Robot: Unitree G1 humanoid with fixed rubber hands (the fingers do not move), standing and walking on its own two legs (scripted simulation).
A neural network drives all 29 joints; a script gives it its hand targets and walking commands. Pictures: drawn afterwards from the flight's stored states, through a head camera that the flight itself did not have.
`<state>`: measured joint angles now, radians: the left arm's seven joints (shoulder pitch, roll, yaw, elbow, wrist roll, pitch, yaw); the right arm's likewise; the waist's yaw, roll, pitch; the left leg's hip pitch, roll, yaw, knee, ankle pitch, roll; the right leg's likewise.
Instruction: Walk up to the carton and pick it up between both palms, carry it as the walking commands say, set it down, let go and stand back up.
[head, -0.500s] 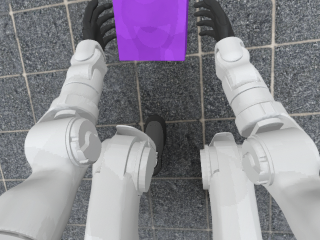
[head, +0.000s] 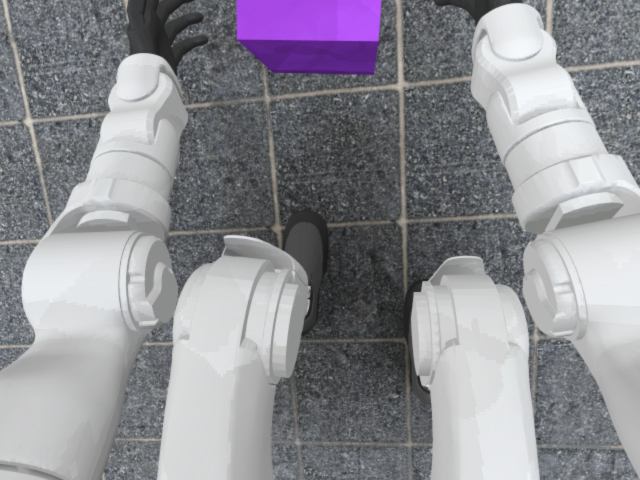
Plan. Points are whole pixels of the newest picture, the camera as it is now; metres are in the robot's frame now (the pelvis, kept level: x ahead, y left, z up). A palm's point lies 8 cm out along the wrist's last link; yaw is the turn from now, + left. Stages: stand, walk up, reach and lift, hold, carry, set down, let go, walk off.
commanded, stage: set down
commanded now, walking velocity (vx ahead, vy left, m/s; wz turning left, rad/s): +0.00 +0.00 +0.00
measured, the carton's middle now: out of the picture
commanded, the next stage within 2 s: let go in 1.34 s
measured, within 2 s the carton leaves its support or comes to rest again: neither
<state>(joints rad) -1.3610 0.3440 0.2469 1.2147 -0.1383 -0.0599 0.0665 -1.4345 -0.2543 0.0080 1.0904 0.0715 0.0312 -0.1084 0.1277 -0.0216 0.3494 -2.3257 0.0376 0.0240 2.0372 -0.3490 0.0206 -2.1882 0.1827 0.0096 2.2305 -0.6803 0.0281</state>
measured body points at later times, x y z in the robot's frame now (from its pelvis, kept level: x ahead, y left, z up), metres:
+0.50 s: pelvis +0.02 +0.00 +0.09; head +0.35 +0.04 +0.40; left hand +0.50 +0.26 -0.05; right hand +0.57 -0.05 -0.03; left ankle +0.17 +0.12 -0.34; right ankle +0.09 -0.10 -0.34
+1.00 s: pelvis +0.05 +0.01 +0.23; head +0.34 +0.05 +0.56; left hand +0.49 +0.26 +0.11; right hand +0.57 -0.05 +0.11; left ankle +0.17 +0.12 -0.34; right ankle +0.08 -0.11 -0.34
